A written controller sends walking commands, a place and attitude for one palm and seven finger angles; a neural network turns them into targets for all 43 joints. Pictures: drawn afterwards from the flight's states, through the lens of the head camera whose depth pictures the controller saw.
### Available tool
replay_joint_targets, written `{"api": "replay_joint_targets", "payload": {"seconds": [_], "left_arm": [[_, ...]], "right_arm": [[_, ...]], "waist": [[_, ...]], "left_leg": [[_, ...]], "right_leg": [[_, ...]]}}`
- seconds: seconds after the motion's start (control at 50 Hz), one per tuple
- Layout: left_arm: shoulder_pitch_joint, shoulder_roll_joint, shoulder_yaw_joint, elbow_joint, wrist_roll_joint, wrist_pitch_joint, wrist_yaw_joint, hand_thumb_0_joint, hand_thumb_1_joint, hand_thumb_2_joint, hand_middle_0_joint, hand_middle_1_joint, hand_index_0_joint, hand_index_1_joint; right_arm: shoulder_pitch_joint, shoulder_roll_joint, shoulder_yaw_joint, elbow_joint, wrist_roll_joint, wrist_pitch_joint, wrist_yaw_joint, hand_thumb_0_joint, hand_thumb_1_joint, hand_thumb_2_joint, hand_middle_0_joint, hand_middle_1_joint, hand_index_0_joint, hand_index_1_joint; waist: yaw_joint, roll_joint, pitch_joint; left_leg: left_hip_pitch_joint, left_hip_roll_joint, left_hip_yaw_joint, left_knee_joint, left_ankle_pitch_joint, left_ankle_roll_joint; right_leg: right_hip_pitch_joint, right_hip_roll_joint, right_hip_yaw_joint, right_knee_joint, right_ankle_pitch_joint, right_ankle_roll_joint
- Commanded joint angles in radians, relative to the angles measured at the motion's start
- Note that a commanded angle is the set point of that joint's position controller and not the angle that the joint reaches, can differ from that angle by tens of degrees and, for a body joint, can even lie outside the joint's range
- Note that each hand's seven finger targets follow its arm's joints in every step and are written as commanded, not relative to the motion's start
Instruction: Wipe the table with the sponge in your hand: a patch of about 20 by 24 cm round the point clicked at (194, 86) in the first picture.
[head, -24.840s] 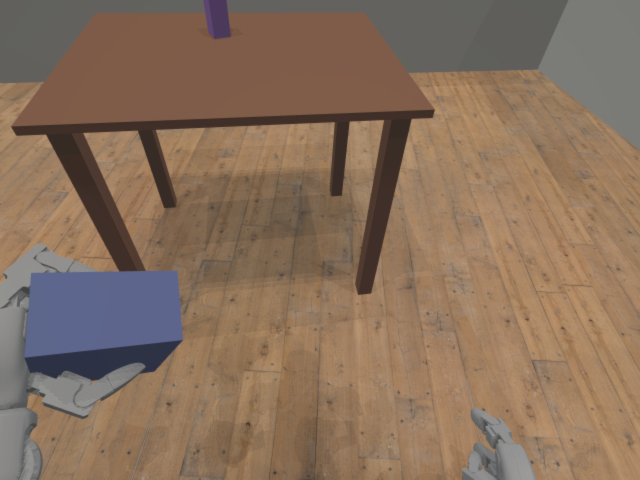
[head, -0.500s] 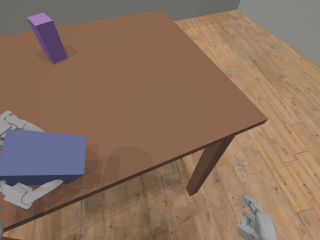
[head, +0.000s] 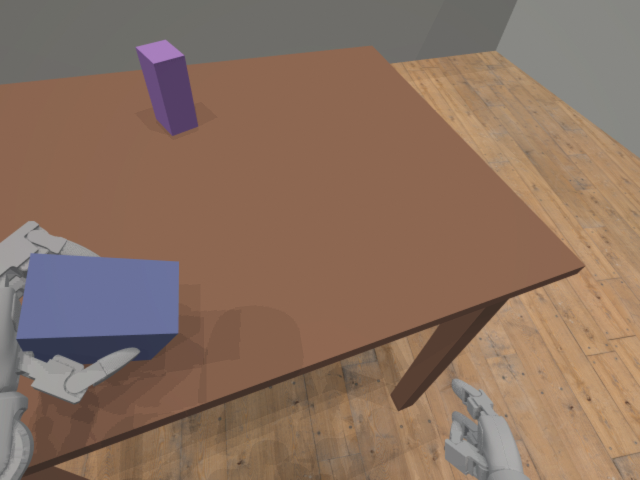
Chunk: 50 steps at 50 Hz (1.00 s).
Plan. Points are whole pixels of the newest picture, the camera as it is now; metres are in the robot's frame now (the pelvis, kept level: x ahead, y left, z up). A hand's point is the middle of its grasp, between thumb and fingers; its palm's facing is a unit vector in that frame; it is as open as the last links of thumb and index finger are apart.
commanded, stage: come to a stop and stand still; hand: left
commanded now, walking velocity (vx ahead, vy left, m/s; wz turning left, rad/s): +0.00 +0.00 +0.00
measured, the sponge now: (122, 316) +0.23 +0.22 +0.13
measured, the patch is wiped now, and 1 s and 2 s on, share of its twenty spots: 0.00 0.00 0.00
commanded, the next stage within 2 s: look again from close up in 0.36 s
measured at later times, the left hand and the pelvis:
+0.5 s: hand (65, 287) +0.23 +0.26 +0.17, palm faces +0.34 -0.80 -0.49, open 10.6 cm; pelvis +0.00 +0.01 +0.00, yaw +2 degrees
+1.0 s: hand (23, 288) +0.22 +0.28 +0.18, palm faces +0.47 -0.75 -0.46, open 10.6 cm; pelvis -0.01 -0.01 -0.01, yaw +1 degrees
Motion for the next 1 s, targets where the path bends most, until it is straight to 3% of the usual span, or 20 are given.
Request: {"api": "replay_joint_targets", "payload": {"seconds": [0.0,0.1,0.26,0.42,0.44,0.46,0.48,0.5,0.54,0.6,0.64,0.72,0.74,0.76,0.84,0.88,0.9,0.92,0.94,0.98], "left_arm": [[-0.076,0.154,0.109,-0.256,-0.008,-0.077,0.016,0.0,0.1,1.3,-1.2,-1.6,-1.2,-1.6],[-0.057,0.152,0.122,-0.238,-0.011,-0.079,0.012,0.0,0.1,1.3,-1.2,-1.6,-1.2,-1.6],[-0.057,0.126,0.096,-0.253,-0.008,-0.088,0.009,0.0,0.1,1.3,-1.2,-1.6,-1.2,-1.6],[-0.009,0.163,0.141,-0.266,-0.01,-0.1,0.019,0.0,0.1,1.3,-1.2,-1.6,-1.2,-1.6],[-0.938,0.978,0.458,-0.537,0.025,-0.262,0.023,0.0,0.1,1.3,-1.2,-1.6,-1.2,-1.6],[-0.599,0.44,0.404,-0.112,0.05,-0.202,0.015,0.0,0.1,1.3,-1.2,-1.6,-1.2,-1.6],[-0.467,0.37,0.322,-0.057,0.026,-0.176,0.012,0.0,0.1,1.3,-1.2,-1.6,-1.2,-1.6],[-0.414,0.415,0.336,0.023,0.013,-0.17,0.012,0.0,0.1,1.3,-1.2,-1.6,-1.2,-1.6],[-0.246,0.319,0.25,0.074,-0.015,-0.174,-0.014,0.0,0.1,1.3,-1.2,-1.6,-1.2,-1.6],[-0.044,0.185,0.112,-0.066,-0.04,-0.192,-0.037,0.0,0.1,1.3,-1.2,-1.6,-1.2,-1.6],[0.018,0.145,0.086,-0.064,-0.053,-0.177,-0.028,0.0,0.1,1.3,-1.2,-1.6,-1.2,-1.6],[-0.027,0.272,0.213,-0.094,-0.054,-0.194,0.0,0.0,0.1,1.3,-1.2,-1.6,-1.2,-1.6],[-0.086,0.361,0.28,-0.126,-0.05,-0.191,0.015,0.0,0.1,1.3,-1.2,-1.6,-1.2,-1.6],[-0.064,0.298,0.246,-0.097,-0.053,-0.197,0.013,0.0,0.1,1.3,-1.2,-1.6,-1.2,-1.6],[-0.143,0.355,0.254,-0.198,-0.067,-0.187,0.026,0.0,0.1,1.3,-1.2,-1.6,-1.2,-1.6],[-0.1,0.301,0.209,-0.207,-0.073,-0.189,0.026,0.0,0.1,1.3,-1.2,-1.6,-1.2,-1.6],[-0.984,0.937,0.692,-0.442,0.108,-0.281,-0.002,0.0,0.1,1.3,-1.2,-1.6,-1.2,-1.6],[-0.41,0.309,0.257,0.113,0.01,-0.231,-0.053,0.0,0.1,1.3,-1.2,-1.6,-1.2,-1.6],[-0.235,0.198,0.165,-0.065,-0.044,-0.207,-0.033,0.0,0.1,1.3,-1.2,-1.6,-1.2,-1.6],[-0.208,0.13,0.082,-0.073,-0.021,-0.195,-0.04,0.0,0.1,1.3,-1.2,-1.6,-1.2,-1.6]], "right_arm": [[-0.06,-0.146,-0.062,-0.151,-0.001,-0.057,-0.011,0.0,-0.9,-0.9,0.2,0.3,0.2,0.3],[-0.045,-0.146,-0.064,-0.15,-0.001,-0.06,-0.011,0.0,-0.9,-0.9,0.2,0.3,0.2,0.3],[-0.045,-0.148,-0.064,-0.14,-0.003,-0.061,-0.01,0.0,-0.9,-0.9,0.2,0.3,0.2,0.3],[-0.042,-0.151,-0.08,-0.139,0.001,-0.061,-0.01,0.0,-0.9,-0.9,0.2,0.3,0.2,0.3],[0.131,-0.225,0.059,-0.223,0.055,-0.059,-0.087,0.0,-0.9,-0.9,0.2,0.3,0.2,0.3],[0.062,-0.077,-0.04,-0.161,0.021,-0.103,-0.062,0.0,-0.9,-0.9,0.2,0.3,0.2,0.3],[-0.005,-0.13,-0.028,-0.113,-0.028,-0.108,-0.017,0.0,-0.9,-0.9,0.2,0.3,0.2,0.3],[-0.005,-0.207,-0.058,-0.112,-0.042,-0.109,-0.007,0.0,-0.9,-0.9,0.2,0.3,0.2,0.3],[-0.006,-0.21,-0.058,-0.117,-0.041,-0.125,0.017,0.0,-0.9,-0.9,0.2,0.3,0.2,0.3],[0.051,-0.211,-0.062,-0.137,-0.018,-0.137,0.056,0.0,-0.9,-0.9,0.2,0.3,0.2,0.3],[0.001,-0.206,-0.06,-0.137,0.0,-0.148,0.07,0.0,-0.9,-0.9,0.2,0.3,0.2,0.3],[0.014,-0.207,-0.068,-0.117,-0.008,-0.138,0.047,0.0,-0.9,-0.9,0.2,0.3,0.2,0.3],[-0.02,-0.229,-0.069,-0.124,-0.012,-0.13,0.038,0.0,-0.9,-0.9,0.2,0.3,0.2,0.3],[0.013,-0.197,-0.064,-0.109,-0.014,-0.123,0.027,0.0,-0.9,-0.9,0.2,0.3,0.2,0.3],[-0.031,-0.209,-0.064,-0.11,-0.005,-0.133,0.017,0.0,-0.9,-0.9,0.2,0.3,0.2,0.3],[0.007,-0.195,-0.062,-0.098,-0.002,-0.144,0.021,0.0,-0.9,-0.9,0.2,0.3,0.2,0.3],[0.126,-0.14,-0.065,-0.045,-0.072,-0.175,0.02,0.0,-0.9,-0.9,0.2,0.3,0.2,0.3],[0.007,-0.093,-0.049,-0.027,-0.05,-0.178,0.02,0.0,-0.9,-0.9,0.2,0.3,0.2,0.3],[-0.054,-0.149,-0.07,-0.126,0.004,-0.166,0.025,0.0,-0.9,-0.9,0.2,0.3,0.2,0.3],[-0.01,-0.174,-0.09,-0.108,-0.001,-0.17,0.033,0.0,-0.9,-0.9,0.2,0.3,0.2,0.3]], "waist": [[-0.018,0.198,-0.143],[-0.021,0.149,-0.155],[-0.024,0.174,-0.167],[-0.021,0.144,-0.203],[-0.071,0.368,-0.253],[-0.013,0.131,-0.248],[-0.019,0.059,-0.189],[-0.004,0.072,-0.202],[-0.005,0.117,-0.266],[0.004,0.078,-0.238],[0.013,0.079,-0.263],[0.004,-0.047,-0.225],[0.004,0.009,-0.263],[-0.003,-0.005,-0.229],[-0.002,0.184,-0.295],[0.002,0.187,-0.285],[0.035,0.033,-0.153],[-0.004,0.007,-0.263],[0.01,0.17,-0.281],[-0.002,0.262,-0.301]], "left_leg": [[-0.104,0.138,-0.13,-0.162,0.063,0.003],[-0.087,0.134,-0.129,-0.149,0.117,-0.014],[-0.034,0.127,-0.121,-0.14,0.22,-0.042],[-0.027,0.123,-0.113,-0.081,0.261,-0.035],[-0.18,0.098,-0.112,-0.075,0.131,0.024],[-0.079,0.145,-0.16,-0.025,0.065,0.015],[-0.018,0.098,-0.098,-0.065,0.115,-0.008],[-0.028,0.071,-0.064,-0.035,0.099,-0.018],[-0.019,0.046,-0.068,0.006,0.078,-0.019],[-0.051,0.041,-0.066,0.037,0.259,-0.004],[0.012,0.049,-0.066,0.019,0.303,0.006],[-0.062,0.042,-0.085,0.025,0.269,-0.008],[-0.04,0.036,-0.086,0.019,0.202,-0.002],[-0.075,0.036,-0.092,0.019,0.232,-0.002],[-0.029,0.032,-0.101,0.033,0.235,-0.005],[-0.042,0.036,-0.111,0.049,0.296,-0.01],[-0.136,0.035,-0.01,0.145,0.21,-0.013],[-0.068,-0.019,-0.053,0.075,0.112,-0.016],[0.035,0.003,-0.02,0.015,0.146,-0.012],[0.058,0.053,-0.033,0.005,0.206,-0.002]], "right_leg": [[0.143,-0.06,0.056,0.008,0.116,-0.028],[0.148,-0.059,0.046,0.007,0.158,-0.028],[0.125,-0.048,0.02,0.03,0.153,-0.027],[0.149,-0.077,0.041,0.023,0.225,-0.038],[0.145,0.013,0.03,0.188,-0.09,0.055],[-0.079,-0.07,0.021,0.148,-0.207,0.004],[-0.079,-0.039,0.016,0.085,-0.125,-0.023],[-0.06,-0.041,0.073,0.045,-0.027,-0.043],[-0.074,-0.073,0.134,0.057,0.043,-0.062],[-0.02,-0.103,0.138,0.068,0.272,-0.064],[-0.044,-0.089,0.12,0.088,0.263,-0.049],[-0.001,-0.107,0.113,0.068,0.318,-0.038],[-0.02,-0.103,0.143,0.068,0.236,-0.04],[0.004,-0.106,0.11,0.069,0.267,-0.041],[0.016,-0.122,0.139,0.084,0.25,-0.047],[0.037,-0.129,0.113,0.085,0.289,-0.047],[-0.103,-0.075,0.231,-0.035,0.208,-0.024],[-0.008,-0.141,0.234,0.011,0.25,-0.115],[0.012,-0.095,0.171,0.063,0.244,-0.083],[0.008,-0.071,0.144,0.097,0.166,-0.055]]}}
